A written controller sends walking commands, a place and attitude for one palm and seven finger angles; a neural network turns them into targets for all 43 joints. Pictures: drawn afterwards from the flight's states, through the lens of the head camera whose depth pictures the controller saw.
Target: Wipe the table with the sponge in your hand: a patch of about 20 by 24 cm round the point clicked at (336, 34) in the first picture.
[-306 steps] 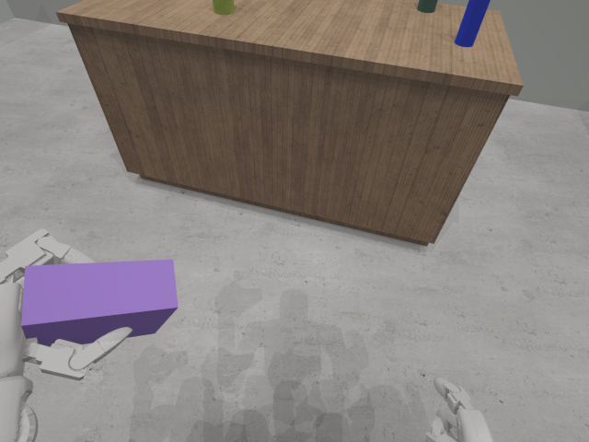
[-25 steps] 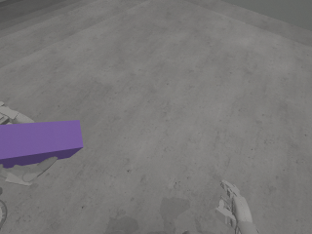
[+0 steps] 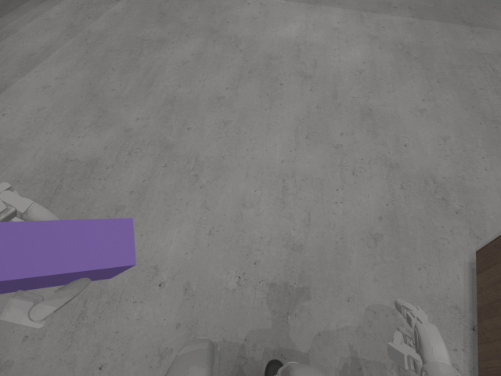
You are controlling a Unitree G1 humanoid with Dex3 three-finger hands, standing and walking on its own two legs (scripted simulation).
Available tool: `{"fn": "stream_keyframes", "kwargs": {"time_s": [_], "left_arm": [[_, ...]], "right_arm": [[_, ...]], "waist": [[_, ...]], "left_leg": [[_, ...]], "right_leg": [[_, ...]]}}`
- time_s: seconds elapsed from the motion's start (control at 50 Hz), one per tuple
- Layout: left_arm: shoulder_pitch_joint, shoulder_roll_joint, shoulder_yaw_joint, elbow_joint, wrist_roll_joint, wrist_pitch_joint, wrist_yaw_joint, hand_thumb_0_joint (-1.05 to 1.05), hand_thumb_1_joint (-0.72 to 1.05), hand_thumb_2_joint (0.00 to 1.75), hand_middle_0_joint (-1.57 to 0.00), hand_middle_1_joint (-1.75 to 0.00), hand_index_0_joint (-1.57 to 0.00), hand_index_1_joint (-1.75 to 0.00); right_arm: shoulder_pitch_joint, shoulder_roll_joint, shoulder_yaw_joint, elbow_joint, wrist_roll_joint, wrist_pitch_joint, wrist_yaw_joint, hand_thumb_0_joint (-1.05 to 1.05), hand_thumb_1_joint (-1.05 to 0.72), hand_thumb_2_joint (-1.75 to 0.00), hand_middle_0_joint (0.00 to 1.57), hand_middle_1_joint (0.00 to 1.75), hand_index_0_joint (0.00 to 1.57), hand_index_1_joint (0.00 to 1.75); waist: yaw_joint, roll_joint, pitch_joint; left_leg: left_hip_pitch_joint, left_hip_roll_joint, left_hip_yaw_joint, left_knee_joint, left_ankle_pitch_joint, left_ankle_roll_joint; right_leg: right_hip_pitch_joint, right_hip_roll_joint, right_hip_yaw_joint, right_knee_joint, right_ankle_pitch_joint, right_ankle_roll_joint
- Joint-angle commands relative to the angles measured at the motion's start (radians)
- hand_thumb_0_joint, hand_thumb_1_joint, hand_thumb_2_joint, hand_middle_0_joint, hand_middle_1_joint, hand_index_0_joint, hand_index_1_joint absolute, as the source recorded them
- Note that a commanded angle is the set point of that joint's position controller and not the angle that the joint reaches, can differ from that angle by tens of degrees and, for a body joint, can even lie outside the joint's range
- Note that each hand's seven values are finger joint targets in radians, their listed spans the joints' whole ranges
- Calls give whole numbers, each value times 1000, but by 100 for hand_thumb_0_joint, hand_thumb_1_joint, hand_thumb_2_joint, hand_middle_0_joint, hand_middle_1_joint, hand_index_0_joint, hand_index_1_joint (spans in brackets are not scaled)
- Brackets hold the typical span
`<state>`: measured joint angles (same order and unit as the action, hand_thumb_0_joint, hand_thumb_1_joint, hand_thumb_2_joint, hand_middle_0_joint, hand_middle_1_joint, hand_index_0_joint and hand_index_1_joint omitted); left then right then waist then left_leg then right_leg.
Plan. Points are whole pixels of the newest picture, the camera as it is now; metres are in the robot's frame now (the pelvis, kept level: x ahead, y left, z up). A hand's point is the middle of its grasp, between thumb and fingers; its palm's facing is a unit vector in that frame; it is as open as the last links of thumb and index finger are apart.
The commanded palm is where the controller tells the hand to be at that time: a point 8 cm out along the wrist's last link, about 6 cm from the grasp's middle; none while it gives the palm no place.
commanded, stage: turn to face it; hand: left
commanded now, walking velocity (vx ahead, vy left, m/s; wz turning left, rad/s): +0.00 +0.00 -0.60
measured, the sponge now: (82, 254) +0.23 +0.20 +0.15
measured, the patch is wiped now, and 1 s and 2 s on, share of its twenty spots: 0.00 0.00 0.00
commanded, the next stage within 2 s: none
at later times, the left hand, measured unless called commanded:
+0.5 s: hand (72, 293) +0.18 +0.17 +0.18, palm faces +0.17 -0.89 -0.43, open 9.5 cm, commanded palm +0.15 +0.22 +0.18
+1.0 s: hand (197, 329) +0.16 +0.05 +0.18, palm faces -0.13 -0.85 -0.51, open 9.5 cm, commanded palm +0.14 +0.10 +0.18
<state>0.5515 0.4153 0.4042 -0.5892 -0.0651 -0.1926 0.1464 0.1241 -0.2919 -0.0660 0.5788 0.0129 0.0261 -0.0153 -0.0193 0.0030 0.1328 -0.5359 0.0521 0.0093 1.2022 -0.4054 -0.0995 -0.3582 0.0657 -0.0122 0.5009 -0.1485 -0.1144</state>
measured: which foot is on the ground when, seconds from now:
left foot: up 0.00-0.26, down 0.28-0.60, up 0.62-0.90, down 0.92-1.00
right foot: down 0.00-0.30, up 0.32-0.58, down 0.60-0.94, up 0.96-1.00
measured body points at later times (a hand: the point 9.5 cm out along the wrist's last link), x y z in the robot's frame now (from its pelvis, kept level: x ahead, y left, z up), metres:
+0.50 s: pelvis -0.09 +0.00 +0.00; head -0.06 -0.01 +0.45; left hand +0.17 +0.22 +0.20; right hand +0.02 -0.23 -0.10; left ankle -0.05 +0.16 -0.73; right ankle -0.09 -0.12 -0.69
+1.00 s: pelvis -0.16 -0.03 -0.01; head -0.12 -0.04 +0.44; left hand +0.16 +0.10 +0.21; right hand -0.17 -0.34 -0.08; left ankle -0.06 +0.07 -0.74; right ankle -0.16 -0.14 -0.71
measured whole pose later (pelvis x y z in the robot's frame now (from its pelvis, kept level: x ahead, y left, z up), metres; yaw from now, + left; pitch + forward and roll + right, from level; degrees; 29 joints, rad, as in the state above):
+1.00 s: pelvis -0.16 -0.03 -0.01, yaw -37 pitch -1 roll +1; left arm 0.54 0.45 0.48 -0.61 -0.04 -0.23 0.14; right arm 0.17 -0.25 -0.05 0.53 0.02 0.03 -0.02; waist 0.01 -0.06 0.09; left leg -0.30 0.06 0.12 0.61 -0.28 -0.02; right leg -0.50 0.08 0.06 0.87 -0.41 0.01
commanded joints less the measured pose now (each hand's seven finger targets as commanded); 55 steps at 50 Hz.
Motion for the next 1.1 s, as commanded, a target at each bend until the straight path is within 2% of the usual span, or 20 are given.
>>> {"fn": "stream_keyframes", "kwargs": {"time_s": [0.0, 0.16, 0.22, 0.26, 0.28, 0.36, 0.42, 0.52, 0.56, 0.58, 0.6, 0.64, 0.7, 0.86, 0.9, 0.92, 0.94, 0.98, 1.04, 1.08], "left_arm": [[-21, 176, 170, -190, -13, -66, 40, 0, 10, 130, -120, -160, -120, -160], [-86, 134, 96, -107, 3, -41, 18, 0, 10, 130, -120, -160, -120, -160], [-163, 126, 60, -146, 15, -52, 0, 0, 10, 130, -120, -160, -120, -160], [-220, 133, 63, -197, 18, -71, -12, 0, 10, 130, -120, -160, -120, -160], [-259, 164, 83, -230, 47, -77, -10, 0, 10, 130, -120, -160, -120, -160], [-259, 123, 62, -235, 42, -62, -13, 0, 10, 130, -120, -160, -120, -160], [-261, 69, -6, -177, 41, -53, -1, 0, 10, 130, -120, -160, -120, -160], [-286, 103, 24, -116, 45, -48, 2, 0, 10, 130, -120, -160, -120, -160], [-250, 141, 58, -110, 54, -50, 5, 0, 10, 130, -120, -160, -120, -160], [-232, 198, 109, -134, 50, -63, 15, 0, 10, 130, -120, -160, -120, -160], [-198, 259, 188, -153, 39, -76, 27, 0, 10, 130, -120, -160, -120, -160], [-92, 239, 193, -213, 11, -70, 16, 0, 10, 130, -120, -160, -120, -160], [55, 232, 262, -289, -11, -95, 24, 0, 10, 130, -120, -160, -120, -160], [70, 160, 213, -215, -4, -65, 26, 0, 10, 130, -120, -160, -120, -160], [26, 154, 189, -191, 3, -70, 19, 0, 10, 130, -120, -160, -120, -160], [-3, 142, 174, -195, 16, -76, 14, 0, 10, 130, -120, -160, -120, -160], [-25, 146, 162, -177, 36, -80, 13, 0, 10, 130, -120, -160, -120, -160], [-113, 126, 105, -159, 48, -83, 6, 0, 10, 130, -120, -160, -120, -160], [-234, 61, -13, -205, 49, -70, -2, 0, 10, 130, -120, -160, -120, -160], [-278, 82, -20, -246, 51, -67, 5, 0, 10, 130, -120, -160, -120, -160]], "right_arm": [[-57, -41, -8, -157, -3, -37, 7, 0, -90, -90, 20, 30, 20, 30], [-47, -44, 11, -185, 4, -5, 11, 0, -90, -90, 20, 30, 20, 30], [9, -43, 17, -185, -5, 1, 14, 0, -90, -90, 20, 30, 20, 30], [-28, -67, 13, -205, -24, -13, 3, 0, -90, -90, 20, 30, 20, 30], [-26, -36, 15, -216, -21, -31, 0, 0, -90, -90, 20, 30, 20, 30], [-26, -18, 9, -203, 3, -57, 16, 0, -90, -90, 20, 30, 20, 30], [16, -35, 14, -184, 14, -82, 19, 0, -90, -90, 20, 30, 20, 30], [58, -54, 3, -172, 7, -124, 14, 0, -90, -90, 20, 30, 20, 30], [71, -34, 3, -165, 15, -125, 22, 0, -90, -90, 20, 30, 20, 30], [35, 1, 15, -188, 16, -124, 18, 0, -90, -90, 20, 30, 20, 30], [-27, 4, 29, -196, 6, -123, 11, 0, -90, -90, 20, 30, 20, 30], [-21, 1, 14, -200, 18, -92, 16, 0, -90, -90, 20, 30, 20, 30], [-62, 22, 34, -184, 11, -51, 24, 0, -90, -90, 20, 30, 20, 30], [5, -29, 6, -171, 10, -31, 18, 0, -90, -90, 20, 30, 20, 30], [22, -48, -1, -177, 3, -33, 0, 0, -90, -90, 20, 30, 20, 30], [4, -70, -7, -192, -2, -35, -8, 0, -90, -90, 20, 30, 20, 30], [4, -59, -8, -201, 4, -42, -10, 0, -90, -90, 20, 30, 20, 30], [-20, -38, 7, -184, -7, -61, -6, 0, -90, -90, 20, 30, 20, 30], [9, -54, -1, -178, 15, -79, 11, 0, -90, -90, 20, 30, 20, 30], [22, -54, 6, -190, 14, -103, 11, 0, -90, -90, 20, 30, 20, 30]], "waist": [[49, -79, -310], [73, -140, -263], [41, -85, -279], [47, 206, -204], [55, 241, -189], [58, 254, -122], [33, 258, -54], [30, 231, -156], [29, 75, -232], [46, -191, -251], [68, -271, -273], [51, -225, -320], [47, -92, -372], [21, -81, -313], [11, 37, -269], [27, 240, -228], [38, 275, -199], [30, 252, -131], [33, 273, -117], [27, 282, -130]], "left_leg": [[5, 6, -22, -160, -7, 7], [226, -46, 20, -536, -102, 46], [466, -25, 50, -799, -42, 90], [524, 286, -218, -979, -60, 206], [448, 436, -281, -989, 52, 274], [243, 359, 42, -923, 112, 236], [227, 335, 88, -902, 242, 176], [325, 298, 162, -679, 383, 109], [276, 211, 193, -414, 289, 60], [57, 97, 182, -216, -96, 22], [-82, 41, 90, -25, -278, 5], [-82, 76, -44, 79, -157, 8], [-76, 63, -16, -41, -95, 2], [316, 16, 32, -630, 68, 33], [465, 142, -67, -831, 110, 98], [448, 339, -240, -899, 242, 185], [369, 431, -260, -895, 376, 256], [196, 420, -175, -901, 285, 257], [239, 323, 61, -848, 333, 188], [251, 319, 76, -840, 325, 168]], "right_leg": [[235, -291, 368, -194, 134, -19], [58, -234, 462, -296, -200, -2], [-84, -153, 408, -262, -287, 69], [-299, 9, 219, 164, -296, 129], [-319, -4, 103, 483, -280, 157], [-236, -93, 33, 736, -254, 176], [-127, -94, -58, 451, -277, 190], [89, -39, -161, 93, -184, 190], [235, -138, -37, -74, 70, 128], [376, -302, 236, -78, 508, 33], [383, -420, 399, -59, 821, -47], [376, -393, 392, -48, 593, -52], [407, -340, 281, -24, 533, -62], [73, -253, 331, -54, 130, -14], [-120, -137, 264, 104, -114, 67], [-226, -35, 139, 348, -374, 124], [-233, -22, 45, 595, -420, 148], [-207, -85, 72, 765, -352, 161], [-151, -103, -27, 565, -299, 178], [-78, -92, -78, 424, -312, 186]]}}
